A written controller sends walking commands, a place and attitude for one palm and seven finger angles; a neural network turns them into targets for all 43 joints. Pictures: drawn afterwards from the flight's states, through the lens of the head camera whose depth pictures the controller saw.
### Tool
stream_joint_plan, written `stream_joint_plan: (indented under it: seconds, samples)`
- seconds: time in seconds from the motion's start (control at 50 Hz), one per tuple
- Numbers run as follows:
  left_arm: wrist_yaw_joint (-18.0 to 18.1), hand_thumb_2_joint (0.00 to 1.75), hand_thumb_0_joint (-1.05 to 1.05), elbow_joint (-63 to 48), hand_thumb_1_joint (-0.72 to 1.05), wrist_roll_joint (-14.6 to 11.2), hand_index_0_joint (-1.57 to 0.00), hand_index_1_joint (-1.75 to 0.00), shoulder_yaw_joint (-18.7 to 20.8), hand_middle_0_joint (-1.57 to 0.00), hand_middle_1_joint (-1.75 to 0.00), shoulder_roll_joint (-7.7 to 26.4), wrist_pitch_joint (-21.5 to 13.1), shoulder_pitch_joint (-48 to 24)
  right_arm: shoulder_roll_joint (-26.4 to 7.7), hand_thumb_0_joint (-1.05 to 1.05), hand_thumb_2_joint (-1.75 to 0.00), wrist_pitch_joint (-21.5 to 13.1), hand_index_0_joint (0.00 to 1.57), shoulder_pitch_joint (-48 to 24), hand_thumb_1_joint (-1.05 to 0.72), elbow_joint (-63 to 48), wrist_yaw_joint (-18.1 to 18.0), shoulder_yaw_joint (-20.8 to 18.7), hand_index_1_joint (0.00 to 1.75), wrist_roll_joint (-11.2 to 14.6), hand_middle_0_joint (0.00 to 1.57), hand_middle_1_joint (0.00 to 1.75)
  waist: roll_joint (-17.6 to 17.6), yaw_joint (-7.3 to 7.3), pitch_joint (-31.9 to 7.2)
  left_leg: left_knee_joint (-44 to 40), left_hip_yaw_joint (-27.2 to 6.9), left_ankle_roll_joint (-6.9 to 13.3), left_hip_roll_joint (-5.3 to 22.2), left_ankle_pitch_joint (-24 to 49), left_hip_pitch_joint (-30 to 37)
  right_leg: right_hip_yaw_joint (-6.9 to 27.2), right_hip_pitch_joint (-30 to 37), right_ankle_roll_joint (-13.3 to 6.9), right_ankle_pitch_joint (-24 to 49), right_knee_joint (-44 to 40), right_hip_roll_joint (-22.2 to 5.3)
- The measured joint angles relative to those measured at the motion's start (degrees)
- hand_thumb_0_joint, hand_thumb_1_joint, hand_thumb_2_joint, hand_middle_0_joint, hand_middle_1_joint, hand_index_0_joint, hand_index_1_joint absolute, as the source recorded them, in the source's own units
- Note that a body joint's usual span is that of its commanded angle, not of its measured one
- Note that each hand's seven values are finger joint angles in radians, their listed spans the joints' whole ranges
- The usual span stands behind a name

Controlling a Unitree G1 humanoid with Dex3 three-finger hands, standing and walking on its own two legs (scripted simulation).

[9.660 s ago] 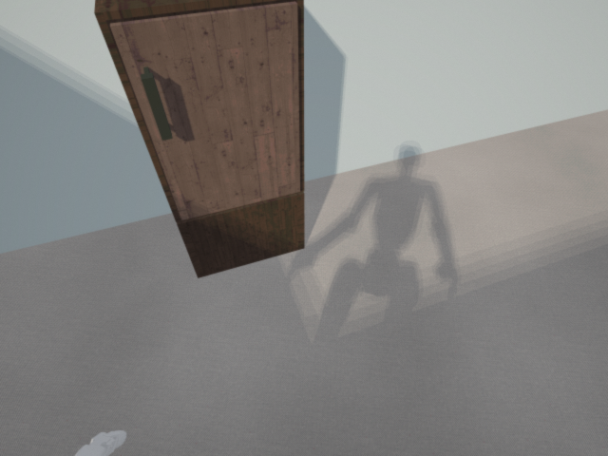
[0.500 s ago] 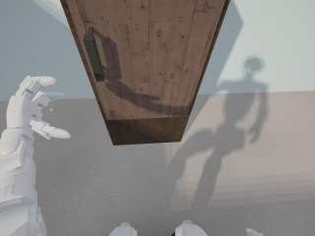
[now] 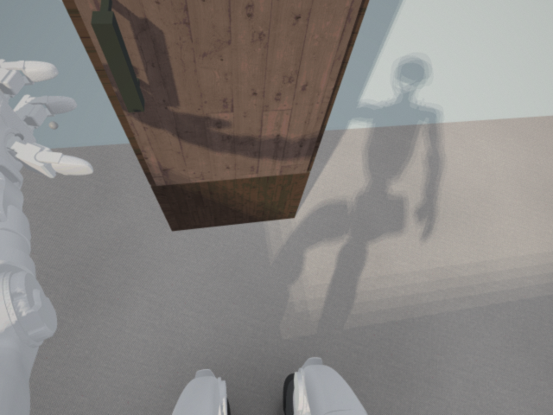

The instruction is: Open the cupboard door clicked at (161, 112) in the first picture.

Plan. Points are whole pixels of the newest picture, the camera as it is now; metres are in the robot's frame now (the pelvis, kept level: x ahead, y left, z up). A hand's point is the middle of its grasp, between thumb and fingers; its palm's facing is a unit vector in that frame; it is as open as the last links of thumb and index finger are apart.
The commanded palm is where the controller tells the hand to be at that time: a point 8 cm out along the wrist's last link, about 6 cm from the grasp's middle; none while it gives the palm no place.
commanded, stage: move the hooked fingers beside the handle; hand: left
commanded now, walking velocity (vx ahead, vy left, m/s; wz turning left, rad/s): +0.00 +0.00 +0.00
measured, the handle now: (122, 58) +0.62 +0.21 +0.07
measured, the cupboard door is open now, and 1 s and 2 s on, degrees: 0 0 0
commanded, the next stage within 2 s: slide the fingers in behind the handle in 1.42 s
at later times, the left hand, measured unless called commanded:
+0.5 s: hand (67, 77) +0.57 +0.27 +0.08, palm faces +0.08 -1.00 -0.03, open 14.0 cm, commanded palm +0.54 +0.30 +0.07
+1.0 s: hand (67, 96) +0.54 +0.27 +0.07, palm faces +0.07 -1.00 +0.00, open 14.0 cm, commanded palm +0.53 +0.31 +0.07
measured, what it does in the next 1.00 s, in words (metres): stands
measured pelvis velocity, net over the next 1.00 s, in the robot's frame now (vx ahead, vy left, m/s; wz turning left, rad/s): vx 0.02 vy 0.01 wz -0.03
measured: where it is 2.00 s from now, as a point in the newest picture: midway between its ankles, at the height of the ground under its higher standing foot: outside the picture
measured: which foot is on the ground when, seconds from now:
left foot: down 0.00-1.00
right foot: down 0.00-1.00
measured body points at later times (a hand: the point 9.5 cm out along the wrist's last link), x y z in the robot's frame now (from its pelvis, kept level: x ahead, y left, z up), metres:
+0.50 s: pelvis +0.02 +0.01 -0.01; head +0.19 +0.03 +0.41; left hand +0.56 +0.32 +0.09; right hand -0.03 -0.25 -0.10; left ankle +0.00 +0.10 -0.68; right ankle +0.03 -0.12 -0.68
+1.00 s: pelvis +0.02 +0.01 +0.00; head +0.18 +0.04 +0.42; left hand +0.53 +0.32 +0.08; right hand +0.02 -0.26 -0.10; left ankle +0.00 +0.10 -0.68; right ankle +0.03 -0.12 -0.68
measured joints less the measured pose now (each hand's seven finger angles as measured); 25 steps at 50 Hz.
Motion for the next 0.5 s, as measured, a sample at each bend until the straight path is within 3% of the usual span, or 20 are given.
stream_joint_plan:
  seconds: [0.24, 0.4, 0.5]
  samples:
    - [2.3, 0.3, -0.01, 3.2, -0.5, 3.9, -0.3, -1.2, 3.4, -0.3, -1.2, 5.2, 1.2, -6.9, -0.3, 0.01, -0.89, 2.6, 0.2, 2.3, -0.91, -1.3, 0.9, 0.5, 0.3, -1.3, 0.2, 0.3, 0.4, -3.89, -0.2, 1.6, 0.4, 0.2, 0.8, -1.0, -4.5, 0.5, -4.4, 0.3, -0.1, 0.7, 0.8]
    - [2.3, 0.3, -0.01, 5.3, -0.5, 5.3, -0.3, -1.2, 3.9, -0.3, -1.2, 8.7, 2.7, -10.6, 0.3, 0.01, -0.89, 4.4, 0.2, 3.5, -0.91, -1.9, 1.4, 1.4, 0.3, -1.6, 0.2, 0.3, 1.0, -4.97, 0.4, 1.8, 0.2, 0.4, 1.1, -1.5, -5.9, 0.3, -5.5, 0.5, -0.2, 0.1, 1.1]
    - [1.7, 0.31, -0.01, 3.4, -0.5, 4.9, -0.29, -1.2, 4.2, -0.3, -1.2, 8.7, 2.3, -9.6, 0.7, 0.01, -0.89, 5.3, 0.2, 4.2, -0.91, -2.3, 2.1, 1.1, 0.3, -2.0, 0.2, 0.3, 1.3, -4.86, 0.0, 1.4, 0.4, 0.4, 1.4, -1.8, -6.0, 0.5, -5.5, 0.6, -0.2, -0.7, 1.4]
